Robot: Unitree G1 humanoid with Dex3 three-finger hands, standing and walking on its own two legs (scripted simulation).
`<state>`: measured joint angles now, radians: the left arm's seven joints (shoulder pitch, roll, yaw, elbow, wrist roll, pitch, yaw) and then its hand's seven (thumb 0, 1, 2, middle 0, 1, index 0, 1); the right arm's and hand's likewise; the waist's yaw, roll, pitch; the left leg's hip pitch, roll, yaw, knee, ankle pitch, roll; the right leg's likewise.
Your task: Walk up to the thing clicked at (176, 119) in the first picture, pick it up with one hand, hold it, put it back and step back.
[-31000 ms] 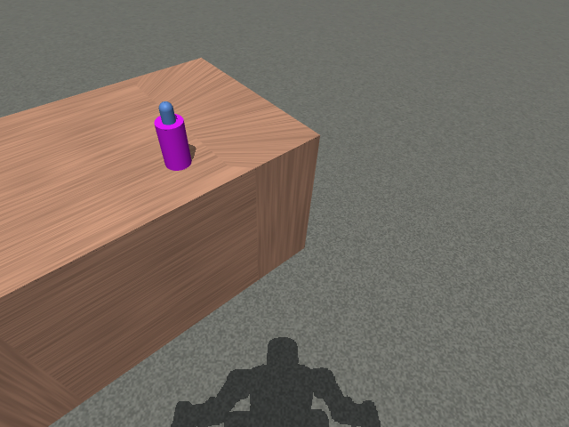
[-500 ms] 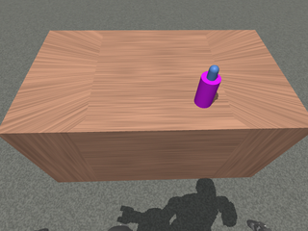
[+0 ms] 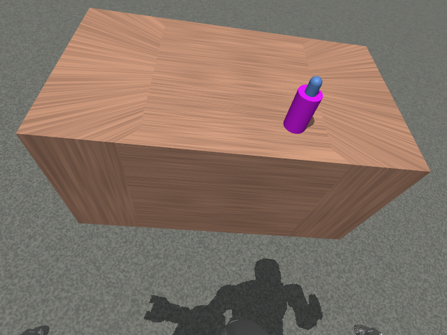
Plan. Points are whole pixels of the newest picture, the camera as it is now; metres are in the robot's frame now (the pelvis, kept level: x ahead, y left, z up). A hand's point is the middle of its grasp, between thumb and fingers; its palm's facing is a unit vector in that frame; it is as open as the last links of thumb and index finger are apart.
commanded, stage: step back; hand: right
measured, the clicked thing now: (305, 103) +0.75 -0.28 -0.08
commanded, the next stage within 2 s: none
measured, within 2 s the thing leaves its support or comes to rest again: neither
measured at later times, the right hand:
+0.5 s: hand out of the picture -0.08 -0.32 -0.17, palm faces -0.07 +0.92 -0.40, open 7.4 cm
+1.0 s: hand out of the picture -0.18 -0.37 -0.15, palm faces -0.02 +0.90 -0.43, open 7.4 cm
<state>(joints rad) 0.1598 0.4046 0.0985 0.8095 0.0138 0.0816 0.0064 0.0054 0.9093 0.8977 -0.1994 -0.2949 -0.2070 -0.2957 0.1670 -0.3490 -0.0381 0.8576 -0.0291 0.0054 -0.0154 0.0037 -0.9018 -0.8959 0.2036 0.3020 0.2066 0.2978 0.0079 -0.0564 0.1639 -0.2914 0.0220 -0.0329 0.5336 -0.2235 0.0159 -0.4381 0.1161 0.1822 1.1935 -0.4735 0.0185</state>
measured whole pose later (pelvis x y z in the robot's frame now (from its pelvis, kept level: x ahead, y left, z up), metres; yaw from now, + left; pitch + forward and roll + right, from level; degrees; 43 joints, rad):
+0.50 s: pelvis -0.16 -0.05 -0.01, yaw +2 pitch -1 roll +1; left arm 0.14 0.36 0.08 0.76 0.04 0.06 0.01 0.01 0.90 0.90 -0.20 -0.30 -0.21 -0.30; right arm 0.22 -0.40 -0.05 0.87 -0.01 0.03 -0.03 0.00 -0.91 -0.90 0.20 0.30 0.20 0.30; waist 0.00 0.02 0.15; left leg -0.36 -0.07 -0.08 0.95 -0.53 -0.02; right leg -0.37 -0.03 -0.03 0.63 -0.25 -0.02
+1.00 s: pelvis -0.34 -0.09 -0.03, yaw -2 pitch -3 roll -2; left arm 0.19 0.37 0.08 0.89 0.03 0.05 0.00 0.01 0.91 0.90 -0.20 -0.29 -0.21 -0.30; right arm 0.05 -0.43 -0.05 0.80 -0.02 0.04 -0.01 0.00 -0.90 -0.90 0.20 0.30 0.20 0.30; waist 0.02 0.05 0.19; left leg -0.47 0.12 -0.02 0.71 -0.22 0.00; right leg -0.22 0.04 0.02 0.68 -0.42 0.01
